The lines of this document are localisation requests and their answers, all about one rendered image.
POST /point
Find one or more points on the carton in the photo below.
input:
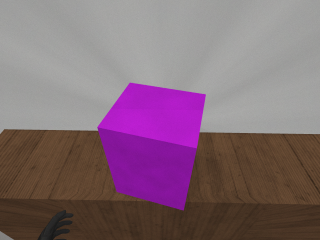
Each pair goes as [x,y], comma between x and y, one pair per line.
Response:
[150,138]

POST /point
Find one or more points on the pedestal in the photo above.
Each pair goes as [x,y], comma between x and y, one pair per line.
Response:
[243,186]

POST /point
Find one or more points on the left robot hand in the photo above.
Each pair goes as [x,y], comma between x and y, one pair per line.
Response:
[50,231]

